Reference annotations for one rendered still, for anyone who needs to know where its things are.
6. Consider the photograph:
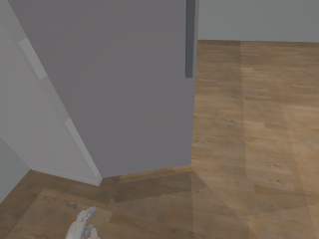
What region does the handle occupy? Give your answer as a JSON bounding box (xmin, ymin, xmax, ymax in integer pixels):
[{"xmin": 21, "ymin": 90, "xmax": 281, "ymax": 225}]
[{"xmin": 184, "ymin": 0, "xmax": 195, "ymax": 79}]

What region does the fridge door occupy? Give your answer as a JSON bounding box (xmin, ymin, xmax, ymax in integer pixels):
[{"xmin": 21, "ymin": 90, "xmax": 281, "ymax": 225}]
[{"xmin": 8, "ymin": 0, "xmax": 199, "ymax": 178}]

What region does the left robot hand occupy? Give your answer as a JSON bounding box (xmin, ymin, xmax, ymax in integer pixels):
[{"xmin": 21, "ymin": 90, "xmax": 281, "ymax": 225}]
[{"xmin": 65, "ymin": 206, "xmax": 101, "ymax": 239}]

